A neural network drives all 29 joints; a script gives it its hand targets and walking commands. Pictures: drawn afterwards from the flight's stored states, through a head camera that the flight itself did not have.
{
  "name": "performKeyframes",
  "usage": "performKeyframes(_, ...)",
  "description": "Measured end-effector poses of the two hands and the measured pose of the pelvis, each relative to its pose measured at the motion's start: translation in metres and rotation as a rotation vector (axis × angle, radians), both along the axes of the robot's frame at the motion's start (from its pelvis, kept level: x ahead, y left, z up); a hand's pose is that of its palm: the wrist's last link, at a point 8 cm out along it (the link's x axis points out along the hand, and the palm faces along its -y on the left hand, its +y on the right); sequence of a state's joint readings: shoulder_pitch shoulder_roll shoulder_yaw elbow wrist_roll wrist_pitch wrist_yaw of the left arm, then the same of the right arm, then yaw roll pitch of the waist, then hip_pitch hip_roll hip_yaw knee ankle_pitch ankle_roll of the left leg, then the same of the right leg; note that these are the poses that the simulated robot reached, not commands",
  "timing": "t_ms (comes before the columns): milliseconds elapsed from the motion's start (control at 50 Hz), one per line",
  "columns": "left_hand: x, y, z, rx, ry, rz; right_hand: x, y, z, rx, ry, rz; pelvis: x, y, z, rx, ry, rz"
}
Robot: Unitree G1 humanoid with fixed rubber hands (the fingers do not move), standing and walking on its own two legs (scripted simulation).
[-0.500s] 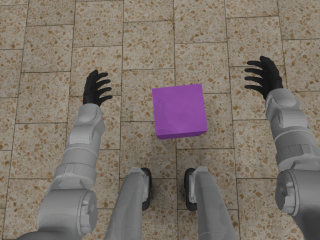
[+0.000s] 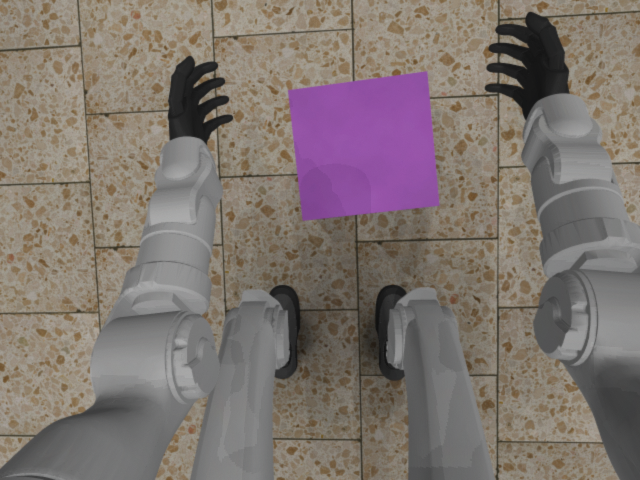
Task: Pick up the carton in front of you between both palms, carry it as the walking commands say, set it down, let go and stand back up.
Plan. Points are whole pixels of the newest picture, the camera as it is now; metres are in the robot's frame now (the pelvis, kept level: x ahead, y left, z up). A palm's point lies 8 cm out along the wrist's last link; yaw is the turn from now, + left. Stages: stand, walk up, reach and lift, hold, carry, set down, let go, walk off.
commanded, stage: reach and lift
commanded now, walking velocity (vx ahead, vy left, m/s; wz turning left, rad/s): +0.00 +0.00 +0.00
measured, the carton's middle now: (360, 159) +0.48 -0.05 -0.43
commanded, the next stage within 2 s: none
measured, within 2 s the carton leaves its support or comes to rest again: leaves its support in 1.38 s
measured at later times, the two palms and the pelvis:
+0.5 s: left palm (240, 160) +0.48 +0.15 -0.34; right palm (473, 139) +0.48 -0.22 -0.34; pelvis -0.04 +0.01 -0.17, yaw +1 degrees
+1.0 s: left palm (249, 156) +0.48 +0.14 -0.35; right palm (459, 141) +0.49 -0.21 -0.36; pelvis -0.04 +0.01 -0.18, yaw +1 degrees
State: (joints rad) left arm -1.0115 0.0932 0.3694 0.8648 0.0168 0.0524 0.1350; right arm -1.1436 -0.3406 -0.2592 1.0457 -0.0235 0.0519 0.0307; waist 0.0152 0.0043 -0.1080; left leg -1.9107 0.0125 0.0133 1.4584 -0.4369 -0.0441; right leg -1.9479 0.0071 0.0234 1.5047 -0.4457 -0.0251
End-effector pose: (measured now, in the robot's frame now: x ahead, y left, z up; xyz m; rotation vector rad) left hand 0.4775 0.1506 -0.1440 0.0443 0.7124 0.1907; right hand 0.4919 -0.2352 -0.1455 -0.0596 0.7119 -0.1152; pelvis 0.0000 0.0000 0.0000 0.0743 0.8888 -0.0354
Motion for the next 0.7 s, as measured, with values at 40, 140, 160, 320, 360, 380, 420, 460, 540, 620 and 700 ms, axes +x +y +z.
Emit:
performKeyframes(40,-0.001,0.002,-0.025,0.001,-0.002,-0.006,-0.003,0.000,-0.025,-0.004,-0.002,-0.006,-0.002,0.002,-0.019,0.000,0.008,0.004)
performKeyframes(140,-0.005,0.004,-0.079,-0.004,-0.015,-0.020,-0.008,-0.002,-0.079,-0.017,-0.018,-0.011,-0.010,0.007,-0.065,-0.001,-0.014,0.013)
performKeyframes(160,-0.006,0.004,-0.088,-0.006,-0.019,-0.022,-0.008,-0.002,-0.087,-0.018,-0.023,-0.012,-0.013,0.008,-0.073,-0.001,-0.023,0.014)
performKeyframes(320,-0.006,-0.001,-0.140,-0.014,-0.004,-0.024,-0.008,-0.001,-0.136,-0.009,-0.015,-0.022,-0.033,0.014,-0.128,-0.007,-0.125,0.018)
performKeyframes(360,-0.005,-0.003,-0.152,-0.017,0.009,-0.026,-0.007,0.001,-0.148,-0.005,-0.003,-0.022,-0.037,0.014,-0.139,-0.008,-0.148,0.019)
performKeyframes(380,-0.005,-0.004,-0.158,-0.018,0.015,-0.027,-0.007,0.003,-0.155,-0.003,0.004,-0.021,-0.038,0.014,-0.143,-0.008,-0.158,0.020)
performKeyframes(420,-0.004,-0.005,-0.171,-0.020,0.029,-0.029,-0.007,0.006,-0.168,-0.001,0.018,-0.019,-0.041,0.014,-0.152,-0.008,-0.177,0.022)
performKeyframes(460,-0.004,-0.005,-0.185,-0.019,0.043,-0.033,-0.007,0.008,-0.183,0.000,0.031,-0.017,-0.043,0.014,-0.160,-0.007,-0.192,0.023)
performKeyframes(540,0.006,0.001,-0.200,0.000,0.051,-0.034,-0.008,0.013,-0.211,0.005,0.041,-0.015,-0.044,0.012,-0.173,-0.004,-0.215,0.029)
performKeyframes(620,0.012,0.003,-0.213,0.005,0.054,-0.034,-0.008,0.015,-0.230,0.005,0.027,-0.009,-0.042,0.011,-0.184,-0.002,-0.230,0.034)
performKeyframes(700,0.016,0.001,-0.216,0.005,0.041,-0.034,-0.006,0.016,-0.234,0.007,0.000,-0.003,-0.040,0.010,-0.190,-0.003,-0.238,0.035)
